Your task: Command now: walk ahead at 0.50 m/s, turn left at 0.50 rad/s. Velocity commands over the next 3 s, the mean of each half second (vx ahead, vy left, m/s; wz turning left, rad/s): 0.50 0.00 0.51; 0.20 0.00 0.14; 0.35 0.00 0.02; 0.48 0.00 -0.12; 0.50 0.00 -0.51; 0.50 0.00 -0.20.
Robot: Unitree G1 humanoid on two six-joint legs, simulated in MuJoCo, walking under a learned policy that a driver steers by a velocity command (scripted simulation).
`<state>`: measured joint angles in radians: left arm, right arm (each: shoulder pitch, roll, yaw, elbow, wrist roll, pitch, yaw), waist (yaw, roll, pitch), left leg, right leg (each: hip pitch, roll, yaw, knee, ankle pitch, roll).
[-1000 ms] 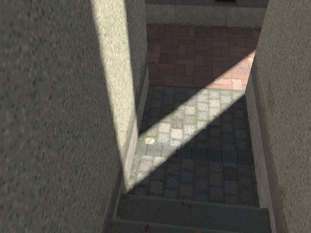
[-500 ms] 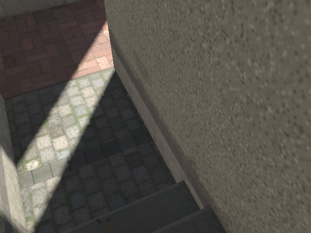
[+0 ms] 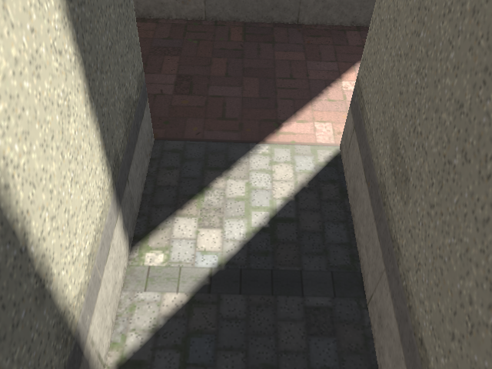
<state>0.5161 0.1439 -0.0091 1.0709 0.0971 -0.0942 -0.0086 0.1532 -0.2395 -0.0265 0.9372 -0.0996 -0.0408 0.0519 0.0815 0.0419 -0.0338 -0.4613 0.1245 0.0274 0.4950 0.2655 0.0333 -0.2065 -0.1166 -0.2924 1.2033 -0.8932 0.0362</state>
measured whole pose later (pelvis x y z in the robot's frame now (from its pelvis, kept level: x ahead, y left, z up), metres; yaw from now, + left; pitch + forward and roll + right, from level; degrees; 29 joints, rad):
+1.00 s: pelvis +0.50 +0.00 -0.34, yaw +20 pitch +4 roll +3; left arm -0.03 0.31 0.05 0.77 0.11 -0.08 -0.02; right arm 0.39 -0.21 0.03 0.84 -0.06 -0.13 0.00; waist -0.10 -0.01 -0.03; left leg -0.62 -0.01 0.02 1.17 -0.63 0.00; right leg -0.74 -0.07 0.08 0.99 0.19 0.06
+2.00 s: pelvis +0.97 +0.09 -0.43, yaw +15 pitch +3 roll +0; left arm 0.02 0.25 0.07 0.78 0.01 -0.07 -0.03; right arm 0.40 -0.26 -0.08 0.93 0.01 -0.09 -0.03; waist -0.04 -0.05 0.03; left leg 0.01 0.00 0.08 0.26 -0.32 0.01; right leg -0.75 -0.02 0.08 0.69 0.12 -0.02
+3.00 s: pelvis +1.57 +0.10 -0.43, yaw -7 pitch +1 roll +1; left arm 0.04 0.29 0.05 0.68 -0.04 -0.07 0.01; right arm 0.43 -0.27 -0.06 0.93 0.01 -0.09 0.00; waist -0.14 -0.04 0.04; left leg -0.01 -0.06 -0.05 0.28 -0.28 0.04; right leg -0.62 -0.09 0.05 0.67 -0.04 0.02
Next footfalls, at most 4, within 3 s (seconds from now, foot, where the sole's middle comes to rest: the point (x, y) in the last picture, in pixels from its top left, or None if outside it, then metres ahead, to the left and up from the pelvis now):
0.02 left None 0.13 0.13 -0.83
0.48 right None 0.41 -0.08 -1.02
0.80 left None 0.48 0.14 -1.02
1.12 right None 0.69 -0.09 -1.21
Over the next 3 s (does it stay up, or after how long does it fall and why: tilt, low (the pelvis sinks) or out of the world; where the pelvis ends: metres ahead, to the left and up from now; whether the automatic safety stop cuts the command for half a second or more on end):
stays up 1.57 0.10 -0.43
